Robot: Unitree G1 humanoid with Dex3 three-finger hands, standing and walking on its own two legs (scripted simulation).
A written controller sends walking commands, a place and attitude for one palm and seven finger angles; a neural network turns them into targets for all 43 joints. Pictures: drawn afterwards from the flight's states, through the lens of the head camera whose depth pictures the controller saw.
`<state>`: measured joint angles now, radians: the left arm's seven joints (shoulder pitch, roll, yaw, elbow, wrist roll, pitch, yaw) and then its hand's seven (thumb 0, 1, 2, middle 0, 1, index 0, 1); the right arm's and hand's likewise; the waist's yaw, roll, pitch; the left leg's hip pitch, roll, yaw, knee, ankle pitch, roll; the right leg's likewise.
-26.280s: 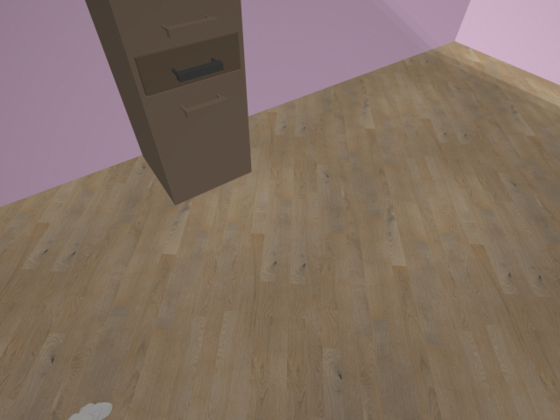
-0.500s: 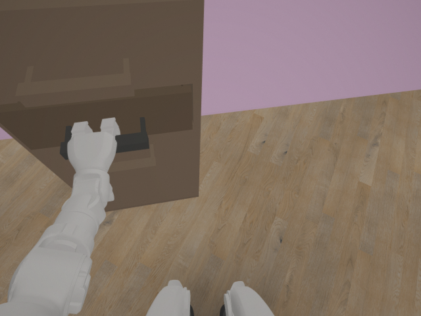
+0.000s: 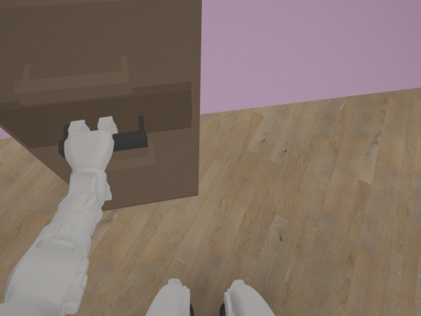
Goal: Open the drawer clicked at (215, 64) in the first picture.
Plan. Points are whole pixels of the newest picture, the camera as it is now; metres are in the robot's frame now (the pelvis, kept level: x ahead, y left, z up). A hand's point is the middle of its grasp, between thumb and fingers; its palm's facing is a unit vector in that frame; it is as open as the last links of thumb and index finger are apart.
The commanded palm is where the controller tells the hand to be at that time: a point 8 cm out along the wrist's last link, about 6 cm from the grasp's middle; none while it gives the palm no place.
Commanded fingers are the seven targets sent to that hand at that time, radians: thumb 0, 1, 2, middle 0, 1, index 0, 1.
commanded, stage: close the thumb around the handle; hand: left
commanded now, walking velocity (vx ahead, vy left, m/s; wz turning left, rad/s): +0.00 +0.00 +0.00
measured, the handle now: (105, 134) +0.49 +0.22 -0.03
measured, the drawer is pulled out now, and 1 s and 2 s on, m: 0.02 0.03 0.16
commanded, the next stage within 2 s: pull the drawer open in 0.68 s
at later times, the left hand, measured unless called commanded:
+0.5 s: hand (99, 162) +0.43 +0.23 -0.05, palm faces -0.04 -0.04 -1.00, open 7.2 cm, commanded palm +0.41 +0.22 +0.01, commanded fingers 0.00 0.90 0.90 -0.40 -1.35 -0.40 -1.35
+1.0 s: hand (99, 167) +0.42 +0.23 -0.05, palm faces -0.04 -0.05 -1.00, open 6.3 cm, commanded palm +0.38 +0.22 +0.01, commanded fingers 0.00 0.90 0.90 -0.40 -1.35 -0.40 -1.35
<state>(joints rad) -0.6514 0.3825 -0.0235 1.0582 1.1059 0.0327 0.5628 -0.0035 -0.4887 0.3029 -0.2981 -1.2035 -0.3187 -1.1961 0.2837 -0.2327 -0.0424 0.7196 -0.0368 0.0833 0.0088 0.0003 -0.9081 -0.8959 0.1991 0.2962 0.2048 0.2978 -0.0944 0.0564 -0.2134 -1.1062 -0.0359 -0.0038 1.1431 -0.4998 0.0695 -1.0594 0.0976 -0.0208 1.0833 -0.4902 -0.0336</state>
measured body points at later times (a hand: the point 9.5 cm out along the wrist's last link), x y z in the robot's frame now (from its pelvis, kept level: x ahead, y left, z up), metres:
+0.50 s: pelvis +0.00 +0.00 +0.00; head +0.12 +0.01 +0.44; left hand +0.42 +0.23 +0.01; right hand +0.06 -0.26 -0.13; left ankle +0.01 +0.07 -0.65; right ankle +0.00 -0.11 -0.65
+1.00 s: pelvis +0.00 +0.00 +0.01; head +0.12 +0.01 +0.44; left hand +0.41 +0.23 +0.01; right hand +0.06 -0.26 -0.12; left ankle +0.01 +0.07 -0.65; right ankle +0.00 -0.10 -0.65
